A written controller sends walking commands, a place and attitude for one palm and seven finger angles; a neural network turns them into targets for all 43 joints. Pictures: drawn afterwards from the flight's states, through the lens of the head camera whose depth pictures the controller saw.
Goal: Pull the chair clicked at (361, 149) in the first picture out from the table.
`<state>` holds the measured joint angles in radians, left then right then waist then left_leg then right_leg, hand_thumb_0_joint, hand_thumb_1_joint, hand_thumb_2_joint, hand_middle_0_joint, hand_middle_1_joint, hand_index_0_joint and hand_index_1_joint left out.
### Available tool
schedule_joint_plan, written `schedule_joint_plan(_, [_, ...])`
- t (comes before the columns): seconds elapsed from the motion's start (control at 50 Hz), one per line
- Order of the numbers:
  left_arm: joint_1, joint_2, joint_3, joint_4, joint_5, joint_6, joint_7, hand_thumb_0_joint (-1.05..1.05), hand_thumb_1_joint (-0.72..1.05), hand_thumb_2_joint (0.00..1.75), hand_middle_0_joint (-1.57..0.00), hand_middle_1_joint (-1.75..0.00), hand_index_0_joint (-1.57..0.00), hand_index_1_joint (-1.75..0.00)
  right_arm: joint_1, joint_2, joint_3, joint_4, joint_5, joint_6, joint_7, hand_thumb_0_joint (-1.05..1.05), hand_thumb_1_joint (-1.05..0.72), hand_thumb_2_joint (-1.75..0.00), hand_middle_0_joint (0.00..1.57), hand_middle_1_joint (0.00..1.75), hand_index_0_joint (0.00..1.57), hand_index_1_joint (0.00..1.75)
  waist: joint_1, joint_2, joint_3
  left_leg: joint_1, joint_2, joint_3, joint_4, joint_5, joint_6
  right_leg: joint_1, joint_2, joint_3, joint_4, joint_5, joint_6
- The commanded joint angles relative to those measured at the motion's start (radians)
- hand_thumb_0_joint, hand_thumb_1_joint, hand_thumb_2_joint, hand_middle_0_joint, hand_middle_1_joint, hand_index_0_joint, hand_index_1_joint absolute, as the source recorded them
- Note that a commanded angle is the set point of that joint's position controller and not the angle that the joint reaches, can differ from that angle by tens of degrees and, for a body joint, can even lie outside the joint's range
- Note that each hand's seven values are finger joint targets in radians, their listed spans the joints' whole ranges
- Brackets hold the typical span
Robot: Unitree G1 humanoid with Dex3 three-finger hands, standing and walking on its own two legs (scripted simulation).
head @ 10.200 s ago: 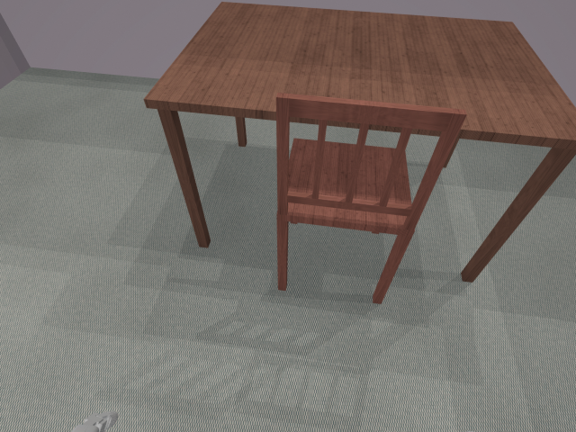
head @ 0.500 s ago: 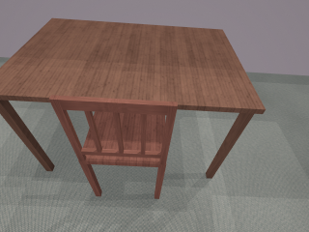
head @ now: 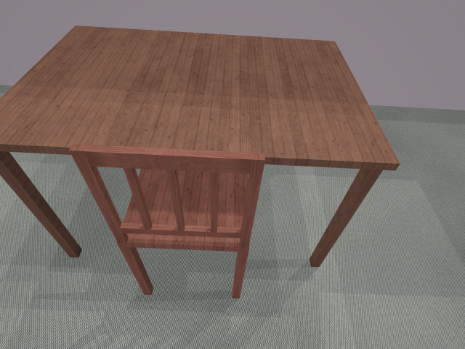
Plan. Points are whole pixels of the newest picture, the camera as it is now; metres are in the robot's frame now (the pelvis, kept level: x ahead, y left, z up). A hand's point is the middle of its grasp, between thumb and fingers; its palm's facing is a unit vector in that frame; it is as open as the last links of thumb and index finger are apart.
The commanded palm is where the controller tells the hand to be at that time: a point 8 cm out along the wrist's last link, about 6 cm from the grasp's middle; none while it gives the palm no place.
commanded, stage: look again from close up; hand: left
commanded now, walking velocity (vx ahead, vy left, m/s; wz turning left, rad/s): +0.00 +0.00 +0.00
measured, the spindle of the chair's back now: (177, 201) +0.47 +0.17 -0.11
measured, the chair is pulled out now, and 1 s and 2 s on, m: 0.00 0.00 0.00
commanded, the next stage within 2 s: raise the hand toward the chair's back in 1.98 s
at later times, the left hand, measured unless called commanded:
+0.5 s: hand out of the picture -0.03 +0.15 -0.18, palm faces +0.02 -0.99 -0.15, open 7.4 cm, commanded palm none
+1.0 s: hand out of the picture -0.03 +0.14 -0.18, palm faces +0.03 -0.99 -0.15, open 7.4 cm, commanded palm none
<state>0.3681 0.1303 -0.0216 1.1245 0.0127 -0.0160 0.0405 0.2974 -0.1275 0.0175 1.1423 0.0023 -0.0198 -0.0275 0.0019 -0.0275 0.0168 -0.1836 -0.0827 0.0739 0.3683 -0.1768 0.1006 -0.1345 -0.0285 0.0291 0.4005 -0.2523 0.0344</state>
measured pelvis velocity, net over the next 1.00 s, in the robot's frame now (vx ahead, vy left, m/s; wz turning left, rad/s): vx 0.01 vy -0.01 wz -0.01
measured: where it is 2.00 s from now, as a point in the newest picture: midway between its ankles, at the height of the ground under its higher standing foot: outside the picture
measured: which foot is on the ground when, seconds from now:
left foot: down 0.00-1.00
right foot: down 0.00-1.00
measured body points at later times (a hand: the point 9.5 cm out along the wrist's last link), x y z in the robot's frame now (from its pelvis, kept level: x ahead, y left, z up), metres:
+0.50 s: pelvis +0.01 +0.00 +0.00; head +0.01 +0.01 +0.45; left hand -0.03 +0.20 -0.17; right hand -0.01 -0.22 -0.16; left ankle +0.02 +0.05 -0.74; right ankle -0.02 -0.14 -0.74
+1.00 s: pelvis +0.01 -0.01 +0.00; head +0.01 -0.01 +0.45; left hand -0.03 +0.19 -0.16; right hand -0.01 -0.22 -0.16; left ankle +0.02 +0.05 -0.74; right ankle -0.02 -0.14 -0.74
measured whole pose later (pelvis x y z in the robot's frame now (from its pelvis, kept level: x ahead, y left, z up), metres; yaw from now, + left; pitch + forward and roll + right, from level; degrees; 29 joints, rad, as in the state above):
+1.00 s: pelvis +0.01 -0.01 +0.00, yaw +0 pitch -1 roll +0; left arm 0.37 0.12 -0.01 1.13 0.01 -0.02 0.04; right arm 0.31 -0.12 0.02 1.15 0.00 -0.02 -0.03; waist 0.00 -0.02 0.01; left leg -0.16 -0.07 0.07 0.36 -0.19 0.08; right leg -0.12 -0.02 0.03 0.40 -0.27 0.02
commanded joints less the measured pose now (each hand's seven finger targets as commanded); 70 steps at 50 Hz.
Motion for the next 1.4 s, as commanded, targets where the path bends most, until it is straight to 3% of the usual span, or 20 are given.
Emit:
schedule_joint_plan(0.0, [0.104,0.074,0.012,-0.014,0.002,-0.008,0.007,0.00,0.90,0.90,-0.20,-0.30,-0.20,-0.30,0.062,-0.103,-0.021,-0.023,0.000,-0.016,-0.008,0.00,-0.90,-0.90,0.20,0.30,0.20,0.30,0.002,0.010,0.063,0.041,0.176,-0.186,-0.098,0.016,-0.047,-0.103,-0.068,0.051,-0.065,0.085,-0.058])
schedule_joint_plan(0.06, [0.100,0.076,0.013,-0.012,0.000,-0.009,0.008,0.00,0.90,0.90,-0.20,-0.30,-0.20,-0.30,0.069,-0.104,-0.020,-0.020,0.000,-0.019,-0.009,0.00,-0.90,-0.90,0.20,0.30,0.20,0.30,0.001,0.016,0.039,0.065,0.178,-0.183,-0.086,0.068,-0.047,-0.093,-0.069,0.049,-0.059,0.106,-0.056])
schedule_joint_plan(0.1, [0.095,0.073,0.012,-0.011,0.001,-0.007,0.008,0.00,0.90,0.90,-0.20,-0.30,-0.20,-0.30,0.063,-0.103,-0.018,-0.020,0.000,-0.017,-0.010,0.00,-0.90,-0.90,0.20,0.30,0.20,0.30,0.001,0.014,0.076,0.047,0.179,-0.181,-0.094,0.048,-0.048,-0.107,-0.067,0.049,-0.063,0.091,-0.057])
schedule_joint_plan(0.18, [0.097,0.075,0.013,-0.013,0.001,-0.006,0.007,0.00,0.90,0.90,-0.20,-0.30,-0.20,-0.30,0.063,-0.102,-0.020,-0.022,0.001,-0.015,-0.010,0.00,-0.90,-0.90,0.20,0.30,0.20,0.30,0.003,0.021,0.086,0.036,0.181,-0.185,-0.107,0.000,-0.047,-0.108,-0.064,0.049,-0.067,0.073,-0.057])
schedule_joint_plan(0.26, [0.097,0.074,0.014,-0.011,0.001,-0.007,0.007,0.00,0.90,0.90,-0.20,-0.30,-0.20,-0.30,0.071,-0.104,-0.019,-0.022,-0.001,-0.018,-0.010,0.00,-0.90,-0.90,0.20,0.30,0.20,0.30,0.001,0.021,0.057,0.061,0.182,-0.183,-0.101,0.034,-0.049,-0.099,-0.066,0.050,-0.060,0.093,-0.057])
schedule_joint_plan(0.38, [0.091,0.075,0.015,-0.012,0.000,-0.006,0.007,0.00,0.90,0.90,-0.20,-0.30,-0.20,-0.30,0.071,-0.101,-0.019,-0.020,0.001,-0.018,-0.012,0.00,-0.90,-0.90,0.20,0.30,0.20,0.30,0.002,0.018,0.083,0.047,0.181,-0.176,-0.098,0.046,-0.048,-0.101,-0.064,0.052,-0.066,0.089,-0.058])
schedule_joint_plan(0.46, [0.093,0.072,0.016,-0.009,0.000,-0.007,0.008,0.00,0.90,0.90,-0.20,-0.30,-0.20,-0.30,0.075,-0.101,-0.018,-0.018,-0.002,-0.020,-0.013,0.00,-0.90,-0.90,0.20,0.30,0.20,0.30,0.000,0.023,0.059,0.072,0.182,-0.177,-0.091,0.082,-0.050,-0.096,-0.066,0.052,-0.059,0.107,-0.059])
schedule_joint_plan(0.48, [0.091,0.074,0.016,-0.012,0.000,-0.006,0.008,0.00,0.90,0.90,-0.20,-0.30,-0.20,-0.30,0.075,-0.100,-0.018,-0.018,0.000,-0.018,-0.013,0.00,-0.90,-0.90,0.20,0.30,0.20,0.30,0.002,0.017,0.081,0.052,0.183,-0.175,-0.096,0.058,-0.048,-0.098,-0.062,0.051,-0.064,0.091,-0.058])
schedule_joint_plan(0.56, [0.092,0.072,0.018,-0.008,0.000,-0.005,0.008,0.00,0.90,0.90,-0.20,-0.30,-0.20,-0.30,0.082,-0.101,-0.018,-0.016,-0.001,-0.020,-0.014,0.00,-0.90,-0.90,0.20,0.30,0.20,0.30,0.000,0.025,0.065,0.064,0.185,-0.181,-0.102,0.058,-0.051,-0.094,-0.064,0.048,-0.056,0.093,-0.057])
schedule_joint_plan(0.58, [0.093,0.073,0.017,-0.010,0.000,-0.005,0.008,0.00,0.90,0.90,-0.20,-0.30,-0.20,-0.30,0.074,-0.099,-0.018,-0.018,0.001,-0.018,-0.013,0.00,-0.90,-0.90,0.20,0.30,0.20,0.30,0.004,0.016,0.094,0.046,0.184,-0.179,-0.105,0.035,-0.048,-0.103,-0.062,0.048,-0.065,0.081,-0.057])
schedule_joint_plan(0.66, [0.094,0.070,0.018,-0.008,0.000,-0.006,0.008,0.00,0.90,0.90,-0.20,-0.30,-0.20,-0.30,0.083,-0.101,-0.019,-0.016,-0.001,-0.019,-0.013,0.00,-0.90,-0.90,0.20,0.30,0.20,0.30,0.000,0.012,0.069,0.062,0.184,-0.181,-0.102,0.042,-0.050,-0.099,-0.064,0.052,-0.060,0.089,-0.058])
schedule_joint_plan(0.82, [0.096,0.068,0.020,-0.004,0.001,-0.005,0.007,0.00,0.90,0.90,-0.20,-0.30,-0.20,-0.30,0.083,-0.096,-0.020,-0.014,-0.001,-0.018,-0.014,0.00,-0.90,-0.90,0.20,0.30,0.20,0.30,0.000,0.031,0.086,0.053,0.185,-0.182,-0.116,0.010,-0.053,-0.108,-0.061,0.048,-0.056,0.073,-0.059])
schedule_joint_plan(0.9, [0.098,0.067,0.018,-0.004,0.001,-0.007,0.007,0.00,0.90,0.90,-0.20,-0.30,-0.20,-0.30,0.082,-0.095,-0.020,-0.017,0.000,-0.017,-0.014,0.00,-0.90,-0.90,0.20,0.30,0.20,0.30,0.000,0.013,0.093,0.046,0.179,-0.174,-0.103,0.019,-0.051,-0.108,-0.063,0.054,-0.067,0.082,-0.061])
schedule_joint_plan(0.96, [0.102,0.066,0.019,-0.002,-0.001,-0.009,0.007,0.00,0.90,0.90,-0.20,-0.30,-0.20,-0.30,0.089,-0.094,-0.019,-0.014,-0.002,-0.019,-0.014,0.00,-0.90,-0.90,0.20,0.30,0.20,0.30,0.000,0.022,0.062,0.072,0.182,-0.171,-0.094,0.048,-0.050,-0.103,-0.064,0.055,-0.063,0.096,-0.062])
schedule_joint_plan(0.98, [0.100,0.067,0.018,-0.005,0.000,-0.009,0.007,0.00,0.90,0.90,-0.20,-0.30,-0.20,-0.30,0.086,-0.091,-0.020,-0.014,0.001,-0.018,-0.014,0.00,-0.90,-0.90,0.20,0.30,0.20,0.30,0.001,0.012,0.084,0.055,0.181,-0.169,-0.096,0.034,-0.049,-0.105,-0.061,0.055,-0.069,0.087,-0.062])
schedule_joint_plan(1.38, [0.102,0.066,0.017,-0.005,-0.001,-0.014,0.007,0.00,0.90,0.90,-0.20,-0.30,-0.20,-0.30,0.080,-0.087,-0.018,-0.011,0.000,-0.016,-0.015,0.00,-0.90,-0.90,0.20,0.30,0.20,0.30,0.001,0.009,0.087,0.052,0.177,-0.160,-0.074,0.060,-0.049,-0.103,-0.061,0.065,-0.082,0.103,-0.067])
